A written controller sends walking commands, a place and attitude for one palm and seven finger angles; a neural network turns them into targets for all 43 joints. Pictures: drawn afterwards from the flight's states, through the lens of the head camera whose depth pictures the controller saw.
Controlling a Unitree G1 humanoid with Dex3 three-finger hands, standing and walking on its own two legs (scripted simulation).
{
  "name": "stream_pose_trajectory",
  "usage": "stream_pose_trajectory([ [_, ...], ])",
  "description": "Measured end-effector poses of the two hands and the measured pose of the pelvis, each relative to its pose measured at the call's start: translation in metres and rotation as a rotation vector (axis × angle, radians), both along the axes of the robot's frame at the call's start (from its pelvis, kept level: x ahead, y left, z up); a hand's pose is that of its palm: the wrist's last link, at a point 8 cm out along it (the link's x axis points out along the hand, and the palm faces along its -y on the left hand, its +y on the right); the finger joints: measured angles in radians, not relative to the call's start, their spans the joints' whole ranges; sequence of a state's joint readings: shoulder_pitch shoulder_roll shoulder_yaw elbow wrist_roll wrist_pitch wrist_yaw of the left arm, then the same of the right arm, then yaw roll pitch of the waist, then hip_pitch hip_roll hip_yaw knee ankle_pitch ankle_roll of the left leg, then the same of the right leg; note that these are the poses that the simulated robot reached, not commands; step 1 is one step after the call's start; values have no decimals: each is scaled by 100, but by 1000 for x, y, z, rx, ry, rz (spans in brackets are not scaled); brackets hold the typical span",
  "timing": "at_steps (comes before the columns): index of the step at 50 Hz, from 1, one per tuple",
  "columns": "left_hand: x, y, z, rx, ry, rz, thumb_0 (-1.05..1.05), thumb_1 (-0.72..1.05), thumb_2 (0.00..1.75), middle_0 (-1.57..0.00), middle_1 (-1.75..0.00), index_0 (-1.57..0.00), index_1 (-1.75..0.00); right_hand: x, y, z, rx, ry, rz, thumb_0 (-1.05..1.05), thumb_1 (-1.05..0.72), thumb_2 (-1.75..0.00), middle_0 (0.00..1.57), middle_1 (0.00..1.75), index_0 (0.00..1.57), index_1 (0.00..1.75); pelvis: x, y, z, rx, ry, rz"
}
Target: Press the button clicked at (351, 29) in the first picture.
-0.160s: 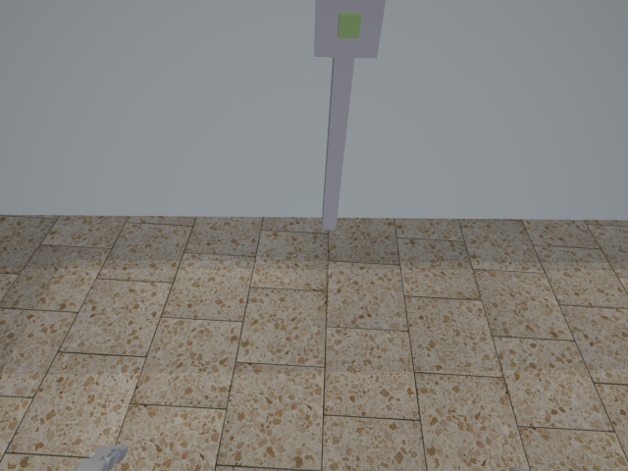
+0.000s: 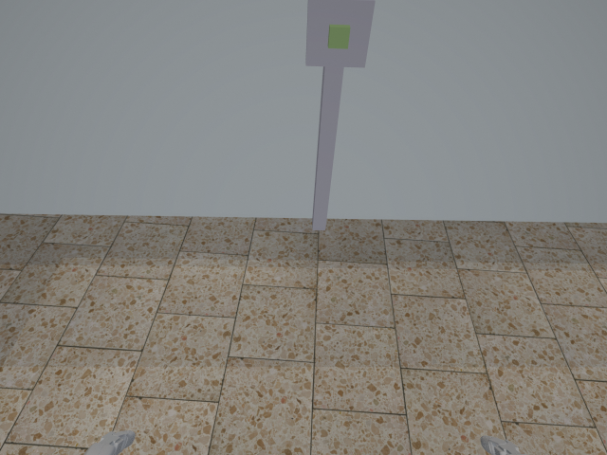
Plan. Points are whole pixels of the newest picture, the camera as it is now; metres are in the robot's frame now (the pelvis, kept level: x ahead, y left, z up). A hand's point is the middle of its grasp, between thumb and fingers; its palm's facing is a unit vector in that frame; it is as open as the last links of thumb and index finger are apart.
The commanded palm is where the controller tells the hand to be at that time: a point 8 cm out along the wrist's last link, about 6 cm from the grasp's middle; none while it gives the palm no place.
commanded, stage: stand and wait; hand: left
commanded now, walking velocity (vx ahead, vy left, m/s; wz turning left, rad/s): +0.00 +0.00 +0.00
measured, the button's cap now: (338, 36) +1.15 -0.02 +0.09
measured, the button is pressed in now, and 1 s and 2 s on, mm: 0 0 0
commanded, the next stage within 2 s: look at it before walking up in 0.90 s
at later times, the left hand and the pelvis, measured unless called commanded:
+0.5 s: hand out of the picture +0.04 +0.23 -0.15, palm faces -0.03 -0.94 -0.34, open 7.4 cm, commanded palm none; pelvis -0.02 -0.02 +0.01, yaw +0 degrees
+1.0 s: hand out of the picture +0.04 +0.22 -0.15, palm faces -0.04 -0.94 -0.33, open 7.4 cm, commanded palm none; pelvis -0.03 -0.03 +0.01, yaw +0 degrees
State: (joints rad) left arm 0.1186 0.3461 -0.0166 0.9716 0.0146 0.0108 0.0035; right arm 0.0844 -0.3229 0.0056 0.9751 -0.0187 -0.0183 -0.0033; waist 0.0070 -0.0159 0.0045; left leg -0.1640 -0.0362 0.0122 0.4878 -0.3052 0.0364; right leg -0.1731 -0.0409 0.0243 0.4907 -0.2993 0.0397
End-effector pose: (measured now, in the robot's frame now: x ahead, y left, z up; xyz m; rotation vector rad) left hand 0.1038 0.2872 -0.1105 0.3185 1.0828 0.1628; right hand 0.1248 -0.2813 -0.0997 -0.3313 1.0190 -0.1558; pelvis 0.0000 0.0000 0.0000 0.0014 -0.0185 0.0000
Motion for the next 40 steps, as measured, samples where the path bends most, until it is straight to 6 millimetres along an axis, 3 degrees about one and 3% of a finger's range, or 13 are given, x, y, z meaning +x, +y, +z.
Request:
stream_pose_trajectory([
  [7, -18, -6, -3, -12, 34, 15, 1, 90, 89, -20, -30, -20, -30, -8, -5, 0, -1, 20, -5, 0, -90, -89, 20, 30, 21, 30, -5, -4, 2, 2, -8, 1],
  [21, -63, -7, -4, 6, 133, 48, 1, 90, 89, -20, -30, -20, -30, -61, -27, -8, -14, 149, -50, 1, -90, -89, 20, 30, 21, 30, -19, -14, 6, 2, -15, 5],
  [29, -69, -11, -2, 11, 134, 45, 1, 90, 89, -20, -30, -20, -30, -79, -32, -11, -6, 174, -65, 1, -90, -89, 20, 30, 21, 30, -26, -18, 7, 3, -20, 3],
  [40, -66, -19, 0, 7, 115, 33, 1, 90, 89, -20, -30, -20, -30, -87, -35, -12, 6, 176, -68, 0, -90, -89, 20, 30, 21, 30, -32, -24, 8, 4, -17, 0],
])
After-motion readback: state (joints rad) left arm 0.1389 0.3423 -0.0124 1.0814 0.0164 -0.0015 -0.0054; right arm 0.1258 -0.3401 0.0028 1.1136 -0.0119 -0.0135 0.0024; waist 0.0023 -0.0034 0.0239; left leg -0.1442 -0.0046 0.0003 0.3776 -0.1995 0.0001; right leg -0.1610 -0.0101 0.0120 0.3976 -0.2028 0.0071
